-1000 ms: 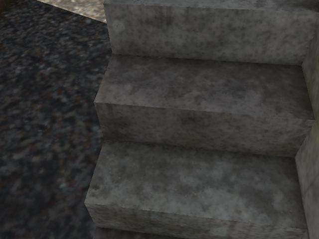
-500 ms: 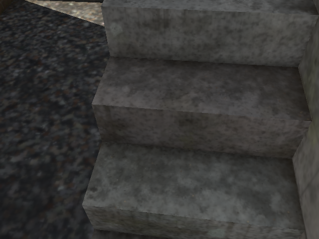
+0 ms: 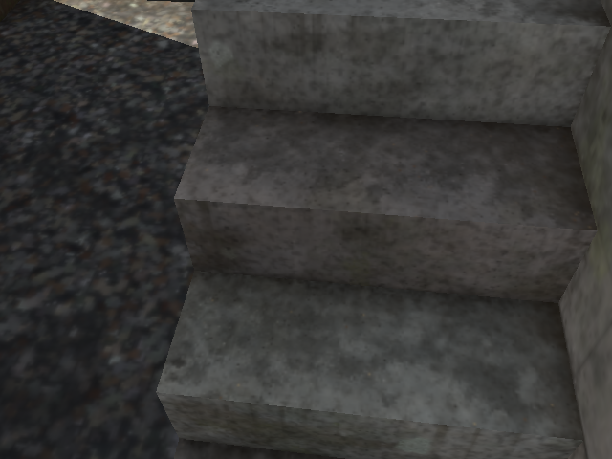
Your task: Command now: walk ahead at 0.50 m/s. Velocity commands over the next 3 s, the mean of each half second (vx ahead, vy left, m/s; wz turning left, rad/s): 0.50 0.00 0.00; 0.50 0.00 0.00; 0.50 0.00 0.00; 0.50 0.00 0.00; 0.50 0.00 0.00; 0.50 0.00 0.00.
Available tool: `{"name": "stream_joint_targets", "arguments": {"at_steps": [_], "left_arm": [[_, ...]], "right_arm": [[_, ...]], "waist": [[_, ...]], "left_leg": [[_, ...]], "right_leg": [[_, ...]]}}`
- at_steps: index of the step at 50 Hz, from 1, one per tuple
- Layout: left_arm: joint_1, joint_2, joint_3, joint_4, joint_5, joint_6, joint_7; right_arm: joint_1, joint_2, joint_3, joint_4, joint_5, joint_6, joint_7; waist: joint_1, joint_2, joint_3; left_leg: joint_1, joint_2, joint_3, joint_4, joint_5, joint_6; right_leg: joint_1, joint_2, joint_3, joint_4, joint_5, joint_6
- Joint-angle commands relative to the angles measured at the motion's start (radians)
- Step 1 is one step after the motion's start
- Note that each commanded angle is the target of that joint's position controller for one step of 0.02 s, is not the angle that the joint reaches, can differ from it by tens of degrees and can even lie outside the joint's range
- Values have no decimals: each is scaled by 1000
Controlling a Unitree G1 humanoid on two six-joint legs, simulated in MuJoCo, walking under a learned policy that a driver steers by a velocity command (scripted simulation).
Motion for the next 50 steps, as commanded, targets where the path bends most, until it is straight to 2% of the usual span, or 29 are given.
{"name": "stream_joint_targets", "arguments": {"at_steps": [1, 50], "left_arm": [[-27, 85, 19, -64, -1, -15, 2], [-22, 80, 18, -54, 0, -11, 4]], "right_arm": [[-26, -91, -20, -64, 0, -13, -2], [-14, -94, -20, -68, 1, -14, -3]], "waist": [[-2, -29, -75], [-1, -33, -67]], "left_leg": [[-18, 92, -44, -3, 255, 38], [-21, 95, -28, -4, 239, 34]], "right_leg": [[70, -169, 129, -21, 198, 18], [66, -166, 141, -24, 192, 15]]}}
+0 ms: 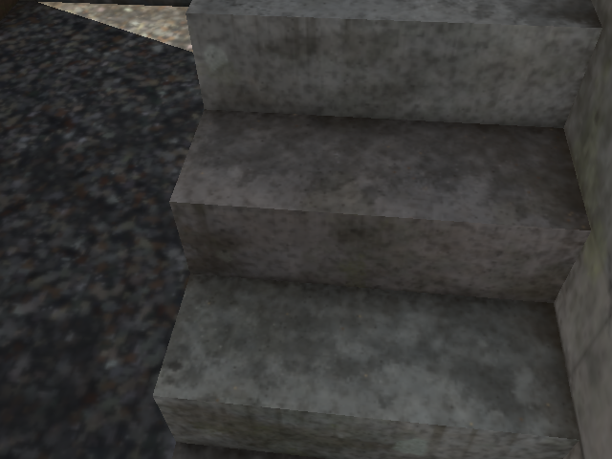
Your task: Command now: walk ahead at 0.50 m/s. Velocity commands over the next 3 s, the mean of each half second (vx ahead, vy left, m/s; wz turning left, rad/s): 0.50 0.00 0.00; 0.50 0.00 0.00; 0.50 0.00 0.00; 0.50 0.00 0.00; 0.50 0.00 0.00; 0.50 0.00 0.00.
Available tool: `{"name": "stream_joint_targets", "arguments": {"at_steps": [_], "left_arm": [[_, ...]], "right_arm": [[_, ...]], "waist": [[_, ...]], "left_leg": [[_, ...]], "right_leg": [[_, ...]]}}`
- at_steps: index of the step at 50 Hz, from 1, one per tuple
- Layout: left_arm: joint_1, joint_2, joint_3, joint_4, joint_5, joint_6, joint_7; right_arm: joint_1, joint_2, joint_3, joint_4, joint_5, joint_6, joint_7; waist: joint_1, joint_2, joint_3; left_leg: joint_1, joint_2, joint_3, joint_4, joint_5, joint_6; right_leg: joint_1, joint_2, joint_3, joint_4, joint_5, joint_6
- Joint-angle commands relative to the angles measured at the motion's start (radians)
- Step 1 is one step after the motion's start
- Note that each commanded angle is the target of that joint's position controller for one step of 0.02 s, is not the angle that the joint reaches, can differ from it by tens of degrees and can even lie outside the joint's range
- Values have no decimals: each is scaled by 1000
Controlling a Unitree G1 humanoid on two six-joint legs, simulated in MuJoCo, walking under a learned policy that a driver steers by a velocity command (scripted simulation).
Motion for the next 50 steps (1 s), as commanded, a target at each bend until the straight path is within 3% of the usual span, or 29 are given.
{"name": "stream_joint_targets", "arguments": {"at_steps": [1, 50], "left_arm": [[-23, 84, 20, -62, -1, -14, 2], [-18, 80, 21, -57, -1, -15, 1]], "right_arm": [[-26, -92, -21, -62, 0, -13, -2], [-24, -93, -23, -58, -1, -14, -3]], "waist": [[-1, -34, -64], [-2, -33, -63]], "left_leg": [[-23, 86, -42, -6, 240, 38], [-14, 90, -31, -7, 241, 37]], "right_leg": [[65, -170, 130, -24, 188, 15], [57, -167, 135, -23, 187, 13]]}}
Over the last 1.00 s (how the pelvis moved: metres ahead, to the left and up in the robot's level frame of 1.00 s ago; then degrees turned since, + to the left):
0.00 0.00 0.00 -1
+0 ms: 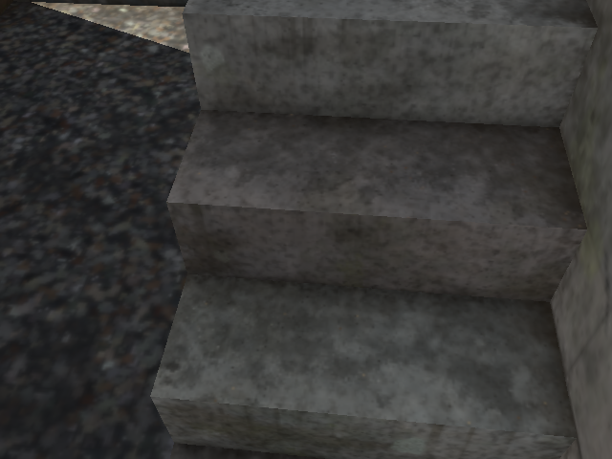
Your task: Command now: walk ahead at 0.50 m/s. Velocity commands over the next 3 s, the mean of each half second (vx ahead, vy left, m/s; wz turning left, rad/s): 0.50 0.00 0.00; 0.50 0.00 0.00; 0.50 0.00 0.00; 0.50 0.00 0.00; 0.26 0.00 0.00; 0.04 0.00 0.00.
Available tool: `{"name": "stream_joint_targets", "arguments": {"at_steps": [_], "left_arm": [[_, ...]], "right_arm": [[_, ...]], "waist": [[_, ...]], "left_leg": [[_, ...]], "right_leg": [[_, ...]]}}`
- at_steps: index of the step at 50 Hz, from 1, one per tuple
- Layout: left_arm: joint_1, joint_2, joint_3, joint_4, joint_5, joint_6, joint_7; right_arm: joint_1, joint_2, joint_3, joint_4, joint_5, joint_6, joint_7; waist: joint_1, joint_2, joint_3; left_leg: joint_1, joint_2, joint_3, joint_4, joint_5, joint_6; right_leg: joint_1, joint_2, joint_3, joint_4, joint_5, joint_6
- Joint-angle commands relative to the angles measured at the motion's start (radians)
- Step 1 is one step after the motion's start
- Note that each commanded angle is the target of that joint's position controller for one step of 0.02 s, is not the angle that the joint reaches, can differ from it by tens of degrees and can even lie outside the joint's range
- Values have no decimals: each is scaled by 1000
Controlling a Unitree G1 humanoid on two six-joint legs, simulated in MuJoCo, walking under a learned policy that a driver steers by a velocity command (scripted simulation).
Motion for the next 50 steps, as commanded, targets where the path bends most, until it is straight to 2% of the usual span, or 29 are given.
{"name": "stream_joint_targets", "arguments": {"at_steps": [1, 50], "left_arm": [[-22, 81, 19, -62, 0, -14, 2], [-19, 79, 20, -60, -1, -14, 2]], "right_arm": [[-26, -93, -21, -62, 0, -13, -2], [-25, -93, -23, -59, 0, -13, -3]], "waist": [[-1, -30, -64], [-2, -31, -62]], "left_leg": [[-15, 87, -44, -6, 239, 36], [-9, 90, -33, -6, 237, 34]], "right_leg": [[57, -166, 125, -24, 186, 8], [51, -163, 131, -22, 189, 7]]}}
Over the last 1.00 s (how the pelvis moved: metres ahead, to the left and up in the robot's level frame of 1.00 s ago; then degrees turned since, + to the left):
0.00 0.00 0.00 0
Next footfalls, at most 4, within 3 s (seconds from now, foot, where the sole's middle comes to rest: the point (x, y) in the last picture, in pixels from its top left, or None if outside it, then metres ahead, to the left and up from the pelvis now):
none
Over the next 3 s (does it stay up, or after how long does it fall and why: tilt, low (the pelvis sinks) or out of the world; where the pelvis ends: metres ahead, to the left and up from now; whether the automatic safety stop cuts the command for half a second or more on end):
stays up -0.02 0.00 0.00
